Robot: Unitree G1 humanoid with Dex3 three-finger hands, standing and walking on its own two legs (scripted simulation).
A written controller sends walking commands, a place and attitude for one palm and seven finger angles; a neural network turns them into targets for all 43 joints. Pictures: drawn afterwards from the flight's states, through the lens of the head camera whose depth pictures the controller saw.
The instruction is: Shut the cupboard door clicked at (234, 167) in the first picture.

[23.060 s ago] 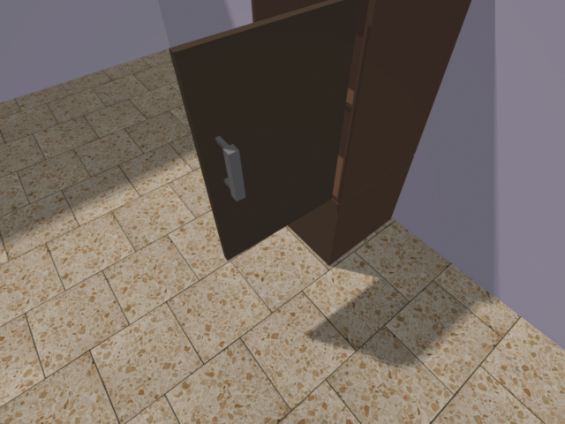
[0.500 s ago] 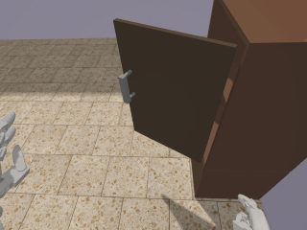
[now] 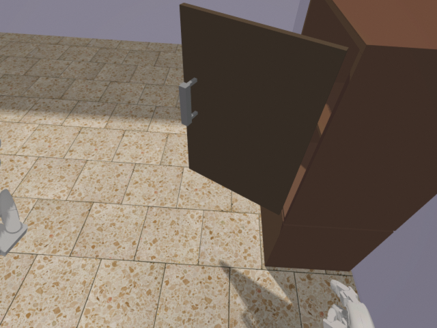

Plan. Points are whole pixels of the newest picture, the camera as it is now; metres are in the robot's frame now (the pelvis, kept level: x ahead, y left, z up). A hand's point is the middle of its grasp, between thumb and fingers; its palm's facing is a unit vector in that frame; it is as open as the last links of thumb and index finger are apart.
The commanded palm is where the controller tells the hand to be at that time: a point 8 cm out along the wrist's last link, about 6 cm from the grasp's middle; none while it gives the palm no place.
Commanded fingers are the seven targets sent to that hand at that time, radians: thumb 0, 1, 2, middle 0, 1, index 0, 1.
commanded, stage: step back with the hand held close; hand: left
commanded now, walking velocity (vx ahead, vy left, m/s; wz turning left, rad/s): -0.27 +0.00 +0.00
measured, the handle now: (190, 101) +0.70 +0.13 +0.02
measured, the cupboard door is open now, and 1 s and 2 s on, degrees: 61 61 61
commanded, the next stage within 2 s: stop stepping back and stand still in 0.74 s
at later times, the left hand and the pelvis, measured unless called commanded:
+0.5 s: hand out of the picture +0.16 +0.28 +0.18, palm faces +0.46 -0.75 -0.48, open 7.4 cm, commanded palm +0.09 +0.31 +0.19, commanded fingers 0.00 0.90 0.90 -0.20 -0.30 -0.20 -0.30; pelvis -0.04 +0.01 +0.00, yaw +3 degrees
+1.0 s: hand out of the picture +0.06 +0.27 +0.18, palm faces +0.40 -0.81 -0.43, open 7.4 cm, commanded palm +0.01 +0.29 +0.19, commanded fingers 0.00 0.90 0.90 -0.20 -0.30 -0.20 -0.30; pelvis -0.14 +0.00 +0.00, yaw -2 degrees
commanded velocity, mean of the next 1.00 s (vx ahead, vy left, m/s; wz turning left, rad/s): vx -0.29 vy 0.00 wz -0.01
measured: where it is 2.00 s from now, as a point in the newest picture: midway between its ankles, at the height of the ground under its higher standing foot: outside the picture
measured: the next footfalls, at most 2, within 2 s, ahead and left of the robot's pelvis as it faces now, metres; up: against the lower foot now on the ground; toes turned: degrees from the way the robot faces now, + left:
right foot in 0.62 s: -0.18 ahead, -0.13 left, +0.00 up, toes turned -2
left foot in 0.92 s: +0.01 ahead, +0.07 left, +0.00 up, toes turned -3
